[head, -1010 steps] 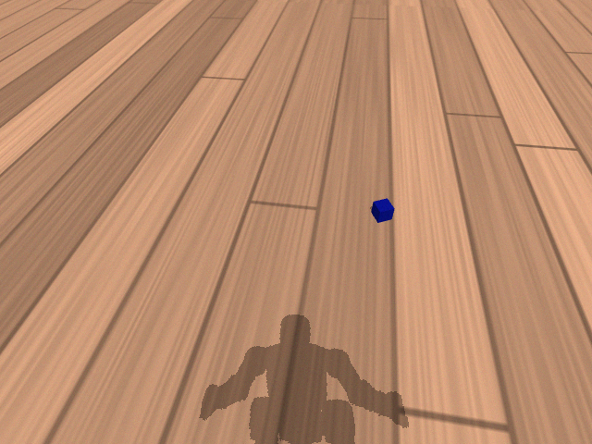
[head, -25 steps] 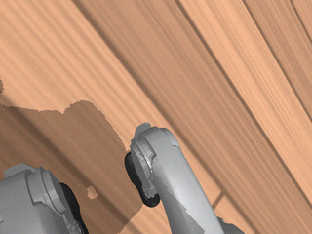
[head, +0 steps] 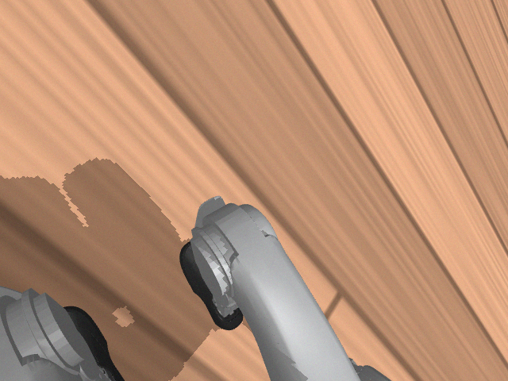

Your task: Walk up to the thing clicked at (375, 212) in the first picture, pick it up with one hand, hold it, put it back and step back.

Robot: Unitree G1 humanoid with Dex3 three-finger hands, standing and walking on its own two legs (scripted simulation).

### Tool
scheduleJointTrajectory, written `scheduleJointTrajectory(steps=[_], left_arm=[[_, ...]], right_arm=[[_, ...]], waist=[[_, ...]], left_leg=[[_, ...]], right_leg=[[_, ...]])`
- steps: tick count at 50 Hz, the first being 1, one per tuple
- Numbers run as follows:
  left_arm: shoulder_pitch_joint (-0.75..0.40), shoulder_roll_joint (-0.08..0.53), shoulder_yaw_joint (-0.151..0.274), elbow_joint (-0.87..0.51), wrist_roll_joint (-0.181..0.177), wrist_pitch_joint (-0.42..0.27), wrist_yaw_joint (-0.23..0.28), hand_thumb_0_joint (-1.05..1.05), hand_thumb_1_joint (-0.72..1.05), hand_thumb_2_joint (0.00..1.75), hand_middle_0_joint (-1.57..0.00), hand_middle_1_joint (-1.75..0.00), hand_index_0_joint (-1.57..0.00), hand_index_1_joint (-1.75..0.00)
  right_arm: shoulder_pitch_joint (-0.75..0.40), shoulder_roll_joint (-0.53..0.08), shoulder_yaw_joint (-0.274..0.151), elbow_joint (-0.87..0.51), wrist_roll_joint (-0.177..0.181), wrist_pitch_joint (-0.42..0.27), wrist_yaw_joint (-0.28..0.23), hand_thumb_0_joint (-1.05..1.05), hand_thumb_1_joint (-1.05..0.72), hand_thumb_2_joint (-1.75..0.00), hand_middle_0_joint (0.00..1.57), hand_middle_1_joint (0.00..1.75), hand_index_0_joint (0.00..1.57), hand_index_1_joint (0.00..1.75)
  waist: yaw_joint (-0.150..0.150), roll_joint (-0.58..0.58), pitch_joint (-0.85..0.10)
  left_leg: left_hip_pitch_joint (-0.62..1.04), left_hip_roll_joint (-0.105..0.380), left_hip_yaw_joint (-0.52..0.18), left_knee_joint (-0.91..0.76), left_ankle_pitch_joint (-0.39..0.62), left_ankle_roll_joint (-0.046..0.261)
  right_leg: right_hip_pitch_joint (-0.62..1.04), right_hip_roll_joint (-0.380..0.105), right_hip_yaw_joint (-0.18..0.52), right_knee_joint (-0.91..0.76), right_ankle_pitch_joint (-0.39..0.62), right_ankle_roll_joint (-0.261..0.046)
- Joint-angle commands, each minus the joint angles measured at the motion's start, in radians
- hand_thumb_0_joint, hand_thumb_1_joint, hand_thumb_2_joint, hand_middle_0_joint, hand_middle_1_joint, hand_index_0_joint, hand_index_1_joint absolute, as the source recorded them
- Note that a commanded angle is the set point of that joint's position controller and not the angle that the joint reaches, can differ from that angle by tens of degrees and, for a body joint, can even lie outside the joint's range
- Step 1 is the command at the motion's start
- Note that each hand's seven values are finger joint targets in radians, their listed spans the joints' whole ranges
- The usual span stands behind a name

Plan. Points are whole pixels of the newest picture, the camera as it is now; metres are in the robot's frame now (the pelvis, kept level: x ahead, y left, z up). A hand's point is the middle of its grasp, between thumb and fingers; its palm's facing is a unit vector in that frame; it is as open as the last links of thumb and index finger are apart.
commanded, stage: rest palm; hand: left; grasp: from above
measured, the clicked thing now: out of the picture +0.51 +0.34 -0.30
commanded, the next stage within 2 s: close in 1.02 s
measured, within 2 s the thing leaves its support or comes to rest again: neither
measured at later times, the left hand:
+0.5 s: hand out of the picture +0.49 +0.33 -0.26, palm faces -0.25 -0.35 -0.90, open 14.0 cm
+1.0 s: hand out of the picture +0.49 +0.33 -0.27, palm faces -0.23 -0.36 -0.91, open 14.0 cm
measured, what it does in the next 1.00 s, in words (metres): stands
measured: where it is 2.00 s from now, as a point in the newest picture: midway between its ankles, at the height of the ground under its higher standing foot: (163, 334)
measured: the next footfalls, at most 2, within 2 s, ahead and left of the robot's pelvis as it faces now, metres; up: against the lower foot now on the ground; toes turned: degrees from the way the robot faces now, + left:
none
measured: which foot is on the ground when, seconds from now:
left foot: down 0.00-1.00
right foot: down 0.00-1.00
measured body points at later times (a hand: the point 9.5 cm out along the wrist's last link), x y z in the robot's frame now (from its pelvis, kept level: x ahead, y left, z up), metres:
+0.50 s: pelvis +0.00 +0.01 +0.00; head +0.32 +0.11 +0.29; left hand +0.50 +0.34 -0.21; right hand +0.00 -0.23 -0.04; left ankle +0.06 +0.13 -0.30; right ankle +0.11 -0.11 -0.30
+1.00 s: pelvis +0.00 +0.01 +0.01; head +0.33 +0.12 +0.28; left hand +0.50 +0.34 -0.22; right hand +0.01 -0.23 -0.03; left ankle +0.06 +0.13 -0.30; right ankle +0.11 -0.11 -0.30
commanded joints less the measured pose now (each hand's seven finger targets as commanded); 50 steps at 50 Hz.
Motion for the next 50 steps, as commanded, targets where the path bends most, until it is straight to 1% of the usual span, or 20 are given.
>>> scheduleJointTrajectory(steps=[1,3,5,6,7,10,14,18,20,22,24,28,32,35,37,39,41,44,49,50], left_arm=[[-0.317,0.191,-0.044,-0.168,0.023,-0.022,0.054,0.0,-0.54,0.95,-0.11,-1.02,-0.1,-1.02],[-0.312,0.196,-0.048,-0.176,0.029,-0.021,0.049,0.0,-0.56,0.97,-0.12,-0.99,-0.1,-1.0],[-0.315,0.212,-0.046,-0.173,0.039,-0.017,0.051,0.0,-0.54,0.98,-0.14,-0.98,-0.12,-0.99],[-0.31,0.218,-0.041,-0.151,0.037,-0.015,0.051,0.0,-0.54,0.98,-0.13,-0.98,-0.11,-1.0],[-0.295,0.201,-0.048,-0.136,0.041,-0.01,0.047,0.0,-0.55,1.0,-0.13,-0.99,-0.11,-1.01],[-0.277,0.208,-0.054,-0.101,0.045,-0.001,0.041,0.0,-0.55,0.98,-0.12,-0.99,-0.1,-1.01],[-0.267,0.213,-0.066,-0.078,0.044,0.002,0.029,0.0,-0.55,0.97,-0.11,-1.0,-0.1,-1.01],[-0.26,0.205,-0.083,-0.084,0.04,-0.003,0.024,0.0,-0.54,0.95,-0.11,-1.02,-0.1,-1.02],[-0.259,0.219,-0.077,-0.083,0.051,-0.006,0.03,0.0,-0.54,0.95,-0.11,-1.01,-0.1,-1.01],[-0.257,0.226,-0.078,-0.088,0.046,-0.013,0.031,0.0,-0.55,0.96,-0.11,-1.01,-0.1,-1.02],[-0.264,0.219,-0.081,-0.096,0.037,-0.017,0.03,0.0,-0.54,0.95,-0.11,-1.02,-0.1,-1.02],[-0.276,0.212,-0.082,-0.134,0.027,-0.021,0.035,0.0,-0.55,0.97,-0.11,-1.0,-0.09,-1.02],[-0.271,0.217,-0.092,-0.124,0.03,-0.028,0.048,0.0,-0.54,0.96,-0.11,-1.0,-0.1,-1.01],[-0.267,0.241,-0.082,-0.127,0.021,-0.029,0.051,0.0,-0.54,0.96,-0.11,-1.0,-0.1,-1.01],[-0.272,0.253,-0.07,-0.155,0.019,-0.028,0.051,0.0,-0.54,0.96,-0.11,-1.0,-0.1,-1.01],[-0.265,0.234,-0.084,-0.158,0.023,-0.021,0.049,0.0,-0.53,0.95,-0.12,-0.99,-0.11,-1.0],[-0.27,0.239,-0.078,-0.145,0.032,-0.018,0.054,0.0,-0.54,0.96,-0.12,-0.99,-0.1,-1.0],[-0.263,0.227,-0.089,-0.139,0.024,-0.014,0.052,0.0,-0.51,0.94,-0.12,-1.0,-0.11,-1.01],[-0.256,0.25,-0.083,-0.148,0.017,-0.012,0.037,0.0,-0.51,0.94,-0.12,-1.01,-0.11,-1.01],[-0.255,0.236,-0.086,-0.148,0.018,-0.01,0.034,0.0,-0.51,0.94,-0.12,-1.0,-0.11,-1.01]], right_arm=[[0.222,-0.331,-0.073,0.047,0.008,0.002,-0.01,0.0,-0.91,-0.91,0.2,0.3,0.2,0.3],[0.226,-0.331,-0.071,0.05,0.005,0.002,-0.009,0.0,-0.91,-0.91,0.2,0.3,0.2,0.3],[0.225,-0.338,-0.068,0.044,0.009,0.007,-0.008,0.0,-0.91,-0.91,0.2,0.3,0.2,0.3],[0.238,-0.343,-0.068,0.052,0.006,0.011,-0.007,0.0,-0.92,-0.91,0.2,0.3,0.2,0.3],[0.246,-0.335,-0.06,0.05,0.009,0.016,-0.004,0.0,-0.91,-0.91,0.2,0.3,0.2,0.3],[0.247,-0.335,-0.051,0.043,0.002,0.024,-0.006,0.0,-0.91,-0.91,0.2,0.3,0.2,0.3],[0.241,-0.339,-0.043,0.036,0.004,0.024,-0.008,0.0,-0.91,-0.91,0.2,0.3,0.2,0.3],[0.232,-0.348,-0.039,0.018,-0.001,0.023,-0.012,0.0,-0.91,-0.91,0.2,0.3,0.2,0.3],[0.236,-0.351,-0.037,0.023,0.001,0.023,-0.012,0.0,-0.91,-0.91,0.2,0.3,0.2,0.3],[0.23,-0.354,-0.04,0.02,0.0,0.024,-0.016,0.0,-0.91,-0.91,0.2,0.3,0.2,0.3],[0.226,-0.351,-0.036,0.012,-0.004,0.021,-0.018,0.0,-0.91,-0.91,0.2,0.3,0.2,0.3],[0.22,-0.355,-0.031,-0.001,-0.001,0.02,-0.018,0.0,-0.91,-0.91,0.2,0.3,0.2,0.3],[0.217,-0.362,-0.027,0.005,-0.003,0.019,-0.019,0.0,-0.91,-0.91,0.2,0.3,0.2,0.3],[0.211,-0.362,-0.024,0.005,-0.005,0.019,-0.019,0.0,-0.91,-0.91,0.2,0.3,0.2,0.3],[0.21,-0.363,-0.021,-0.009,-0.005,0.02,-0.018,0.0,-0.91,-0.91,0.2,0.3,0.2,0.3],[0.212,-0.359,-0.013,-0.021,0.0,0.023,-0.014,0.0,-0.91,-0.91,0.2,0.3,0.2,0.3],[0.208,-0.357,-0.014,-0.011,0.004,0.026,-0.016,0.0,-0.91,-0.91,0.2,0.3,0.2,0.3],[0.217,-0.361,-0.017,-0.021,-0.001,0.031,-0.017,0.0,-0.91,-0.91,0.2,0.3,0.2,0.3],[0.21,-0.366,-0.012,-0.03,0.001,0.036,-0.021,0.0,-0.91,-0.91,0.2,0.3,0.2,0.3],[0.213,-0.359,-0.009,-0.031,0.002,0.037,-0.021,0.0,-0.91,-0.91,0.2,0.3,0.2,0.3]], waist=[[-0.073,0.642,-0.729],[-0.082,0.646,-0.723],[-0.076,0.654,-0.721],[-0.084,0.642,-0.726],[-0.085,0.634,-0.714],[-0.093,0.598,-0.706],[-0.1,0.564,-0.654],[-0.107,0.552,-0.649],[-0.105,0.567,-0.643],[-0.101,0.57,-0.643],[-0.111,0.571,-0.641],[-0.111,0.594,-0.638],[-0.112,0.603,-0.655],[-0.107,0.598,-0.653],[-0.106,0.614,-0.661],[-0.106,0.624,-0.66],[-0.108,0.634,-0.653],[-0.118,0.618,-0.651],[-0.109,0.606,-0.643],[-0.111,0.596,-0.643]], left_leg=[[0.561,0.046,0.058,-0.228,0.25,0.012],[0.567,0.044,0.056,-0.226,0.247,0.012],[0.557,0.045,0.055,-0.223,0.26,0.014],[0.554,0.047,0.056,-0.227,0.269,0.011],[0.551,0.046,0.056,-0.223,0.287,0.012],[0.522,0.049,0.054,-0.215,0.305,0.016],[0.471,0.044,0.05,-0.221,0.272,0.023],[0.476,0.047,0.044,-0.223,0.273,0.024],[0.485,0.046,0.038,-0.228,0.266,0.022],[0.488,0.049,0.039,-0.231,0.243,0.022],[0.486,0.048,0.04,-0.228,0.243,0.022],[0.526,0.051,0.032,-0.234,0.261,0.016],[0.523,0.056,0.031,-0.225,0.274,0.016],[0.505,0.055,0.04,-0.224,0.256,0.019],[0.525,0.055,0.042,-0.221,0.281,0.017],[0.55,0.06,0.028,-0.222,0.305,0.015],[0.565,0.062,0.02,-0.233,0.31,0.009],[0.549,0.062,0.021,-0.233,0.307,0.013],[0.525,0.061,0.031,-0.227,0.296,0.018],[0.525,0.06,0.029,-0.221,0.306,0.019]], right_leg=[[0.428,0.013,-0.086,-0.207,0.293,-0.059],[0.429,0.013,-0.086,-0.208,0.295,-0.059],[0.428,0.012,-0.084,-0.209,0.303,-0.06],[0.451,0.015,-0.089,-0.209,0.312,-0.059],[0.451,0.013,-0.091,-0.208,0.326,-0.06],[0.479,0.023,-0.091,-0.209,0.354,-0.052],[0.457,0.025,-0.098,-0.213,0.324,-0.048],[0.472,0.032,-0.1,-0.209,0.328,-0.047],[0.451,0.029,-0.106,-0.21,0.316,-0.05],[0.461,0.034,-0.108,-0.218,0.302,-0.051],[0.462,0.033,-0.106,-0.222,0.303,-0.049],[0.442,0.027,-0.108,-0.216,0.308,-0.054],[0.468,0.029,-0.109,-0.222,0.331,-0.051],[0.481,0.032,-0.105,-0.235,0.318,-0.048],[0.491,0.029,-0.103,-0.231,0.337,-0.049],[0.468,0.028,-0.103,-0.219,0.349,-0.052],[0.443,0.027,-0.112,-0.213,0.347,-0.057],[0.471,0.033,-0.109,-0.221,0.356,-0.053],[0.477,0.034,-0.105,-0.224,0.346,-0.049],[0.474,0.033,-0.105,-0.22,0.354,-0.048]])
